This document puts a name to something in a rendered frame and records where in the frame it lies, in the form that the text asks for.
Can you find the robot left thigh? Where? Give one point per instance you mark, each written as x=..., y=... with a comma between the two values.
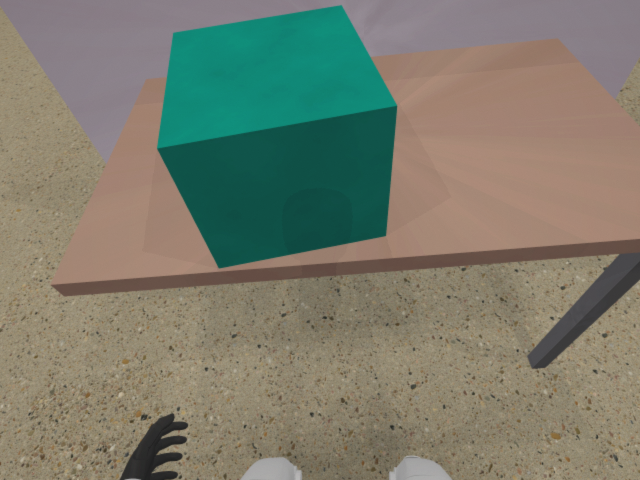
x=272, y=469

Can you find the carton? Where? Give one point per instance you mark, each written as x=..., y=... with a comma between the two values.
x=279, y=135

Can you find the robot left hand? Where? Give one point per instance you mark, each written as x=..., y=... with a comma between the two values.
x=145, y=459

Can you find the robot right thigh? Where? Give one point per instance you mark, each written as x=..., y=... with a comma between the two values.
x=418, y=469

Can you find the robot thigh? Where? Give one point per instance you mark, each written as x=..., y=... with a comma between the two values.
x=272, y=469
x=418, y=469

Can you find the table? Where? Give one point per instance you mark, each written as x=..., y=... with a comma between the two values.
x=502, y=153

